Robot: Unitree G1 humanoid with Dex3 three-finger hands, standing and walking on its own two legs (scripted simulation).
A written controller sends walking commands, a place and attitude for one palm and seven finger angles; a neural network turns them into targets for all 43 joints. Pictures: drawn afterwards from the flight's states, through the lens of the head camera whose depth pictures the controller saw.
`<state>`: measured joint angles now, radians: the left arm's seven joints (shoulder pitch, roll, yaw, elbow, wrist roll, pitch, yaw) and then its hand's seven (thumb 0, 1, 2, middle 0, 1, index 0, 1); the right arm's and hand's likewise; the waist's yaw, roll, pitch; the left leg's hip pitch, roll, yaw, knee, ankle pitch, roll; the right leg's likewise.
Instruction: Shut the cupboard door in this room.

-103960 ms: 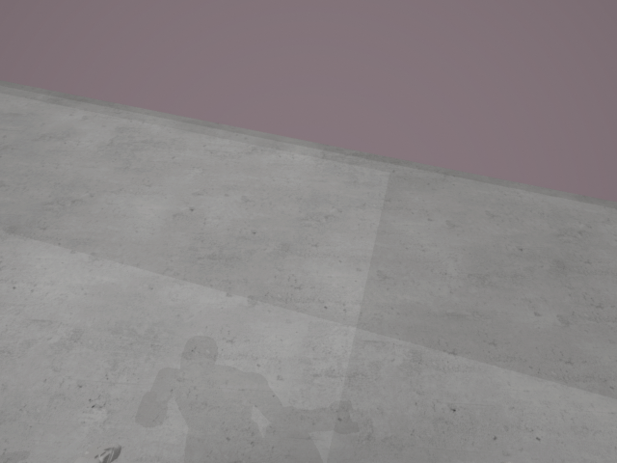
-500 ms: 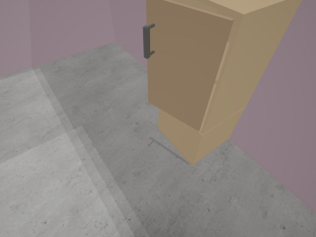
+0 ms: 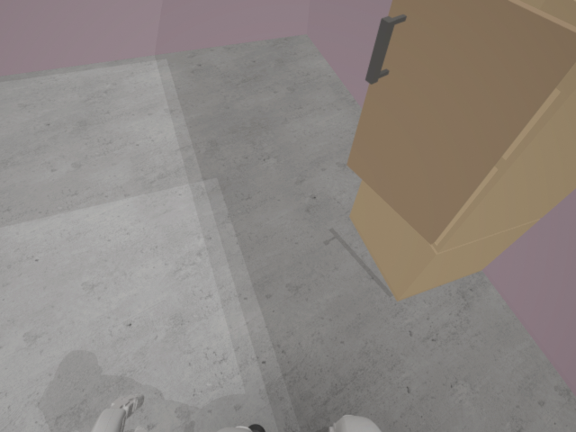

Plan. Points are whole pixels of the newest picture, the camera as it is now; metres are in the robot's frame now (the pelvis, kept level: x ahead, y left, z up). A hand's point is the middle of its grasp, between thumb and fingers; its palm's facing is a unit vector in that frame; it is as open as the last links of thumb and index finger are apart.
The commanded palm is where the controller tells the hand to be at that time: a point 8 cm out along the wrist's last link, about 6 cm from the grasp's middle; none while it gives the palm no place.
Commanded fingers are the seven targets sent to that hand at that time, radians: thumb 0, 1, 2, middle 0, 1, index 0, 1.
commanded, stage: walk to a spot facing it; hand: left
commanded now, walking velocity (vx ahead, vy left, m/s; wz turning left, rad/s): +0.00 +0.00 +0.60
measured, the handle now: (385, 50) +0.86 -0.19 +0.06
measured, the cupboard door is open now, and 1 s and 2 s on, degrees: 15 15 15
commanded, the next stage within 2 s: turn to face it in 1.80 s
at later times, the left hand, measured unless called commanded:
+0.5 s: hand out of the picture -0.02 +0.15 -0.17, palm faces +0.38 -0.89 -0.27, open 7.4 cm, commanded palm none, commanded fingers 0.00 0.90 0.90 -0.20 -0.30 -0.20 -0.30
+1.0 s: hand out of the picture +0.07 +0.22 -0.15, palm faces +0.59 -0.76 -0.28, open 7.4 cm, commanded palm none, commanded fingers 0.00 0.90 0.90 -0.20 -0.30 -0.20 -0.30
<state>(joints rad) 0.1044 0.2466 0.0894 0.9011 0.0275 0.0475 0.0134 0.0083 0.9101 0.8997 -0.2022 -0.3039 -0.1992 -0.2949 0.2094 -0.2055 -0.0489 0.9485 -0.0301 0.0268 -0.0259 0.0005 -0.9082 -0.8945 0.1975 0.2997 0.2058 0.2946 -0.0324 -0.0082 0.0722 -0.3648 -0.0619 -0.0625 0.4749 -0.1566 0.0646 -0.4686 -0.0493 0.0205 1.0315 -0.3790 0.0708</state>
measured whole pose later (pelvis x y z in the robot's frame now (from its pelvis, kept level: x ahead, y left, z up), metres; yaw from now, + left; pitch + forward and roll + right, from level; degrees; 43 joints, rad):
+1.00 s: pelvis +0.10 -0.03 -0.02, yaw +38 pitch +1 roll +0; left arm 0.17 0.23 0.07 0.82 0.03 -0.01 -0.03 0.01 0.91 0.90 -0.20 -0.30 -0.20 -0.30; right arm 0.27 -0.23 -0.05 0.92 -0.02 0.03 0.00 0.00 -0.91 -0.89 0.20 0.30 0.21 0.30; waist -0.02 0.03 0.04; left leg -0.30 -0.04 -0.12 0.72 -0.47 0.02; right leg -0.34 -0.05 -0.06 0.61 -0.33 0.04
